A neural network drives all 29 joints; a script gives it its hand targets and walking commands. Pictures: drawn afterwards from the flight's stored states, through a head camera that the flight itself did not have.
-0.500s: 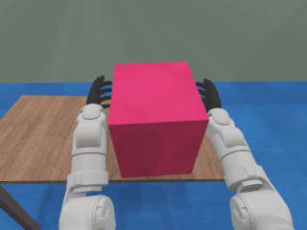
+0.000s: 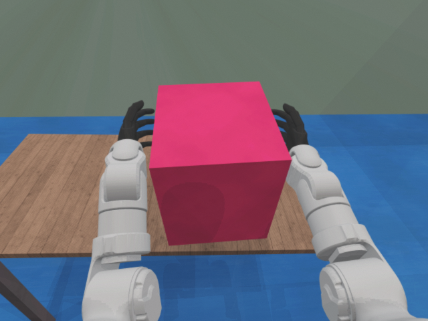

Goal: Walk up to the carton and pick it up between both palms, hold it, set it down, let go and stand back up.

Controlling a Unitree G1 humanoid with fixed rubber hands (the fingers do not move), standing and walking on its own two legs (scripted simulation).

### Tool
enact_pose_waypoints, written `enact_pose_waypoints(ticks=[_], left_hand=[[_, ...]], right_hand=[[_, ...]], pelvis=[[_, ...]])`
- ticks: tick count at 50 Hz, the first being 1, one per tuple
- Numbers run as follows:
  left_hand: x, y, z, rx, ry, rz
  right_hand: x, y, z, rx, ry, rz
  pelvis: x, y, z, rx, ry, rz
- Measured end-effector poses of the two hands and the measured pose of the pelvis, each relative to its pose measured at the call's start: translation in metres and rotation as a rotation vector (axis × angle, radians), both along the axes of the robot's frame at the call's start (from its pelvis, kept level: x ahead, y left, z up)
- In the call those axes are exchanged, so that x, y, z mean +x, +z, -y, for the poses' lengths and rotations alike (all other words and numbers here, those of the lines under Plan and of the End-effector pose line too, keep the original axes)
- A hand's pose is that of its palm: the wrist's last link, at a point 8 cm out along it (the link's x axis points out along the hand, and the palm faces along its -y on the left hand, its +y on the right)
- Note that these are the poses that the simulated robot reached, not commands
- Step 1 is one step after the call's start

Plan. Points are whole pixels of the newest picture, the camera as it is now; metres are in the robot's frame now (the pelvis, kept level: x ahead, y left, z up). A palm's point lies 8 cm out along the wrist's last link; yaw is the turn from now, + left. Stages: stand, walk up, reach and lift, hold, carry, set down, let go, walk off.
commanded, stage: reach and lift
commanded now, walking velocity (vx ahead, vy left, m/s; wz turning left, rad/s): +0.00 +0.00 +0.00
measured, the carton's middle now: (214, 163) +0.40 -0.01 +0.13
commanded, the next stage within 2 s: hold in 0.46 s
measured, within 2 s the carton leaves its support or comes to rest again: neither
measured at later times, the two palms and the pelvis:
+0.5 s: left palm (129, 137) +0.38 +0.15 +0.21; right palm (296, 138) +0.37 -0.15 +0.21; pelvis +0.00 +0.00 +0.00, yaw +0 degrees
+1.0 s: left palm (120, 131) +0.36 +0.15 +0.23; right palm (298, 127) +0.37 -0.15 +0.24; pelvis +0.00 +0.00 +0.00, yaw +0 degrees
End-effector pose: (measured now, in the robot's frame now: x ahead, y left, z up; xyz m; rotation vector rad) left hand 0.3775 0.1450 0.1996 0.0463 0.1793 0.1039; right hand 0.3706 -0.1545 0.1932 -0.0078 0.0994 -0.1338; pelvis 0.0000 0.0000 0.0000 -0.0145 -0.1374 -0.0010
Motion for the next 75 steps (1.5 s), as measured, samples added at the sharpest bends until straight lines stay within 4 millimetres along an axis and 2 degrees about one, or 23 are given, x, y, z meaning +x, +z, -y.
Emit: enact_pose_waypoints(ticks=[25,36,45,75], left_hand=[[0.000,0.013,-0.001,-0.006,0.004,0.009],[-0.017,0.025,-0.009,-0.031,0.031,0.025],[-0.017,0.033,-0.011,-0.028,0.032,0.012],[-0.007,0.031,-0.006,-0.022,0.027,0.007]], right_hand=[[0.002,0.016,0.000,0.011,0.004,0.010],[-0.005,0.036,-0.008,0.013,0.033,0.030],[-0.005,0.042,-0.010,0.033,0.032,0.017],[0.004,0.043,-0.005,0.037,0.029,0.010]], pelvis=[[0.004,0.000,0.000,-0.001,-0.003,0.003],[0.003,-0.001,0.001,-0.001,-0.007,0.020],[-0.002,-0.001,0.002,0.001,-0.003,0.004],[0.005,0.000,0.004,0.001,-0.006,-0.025]])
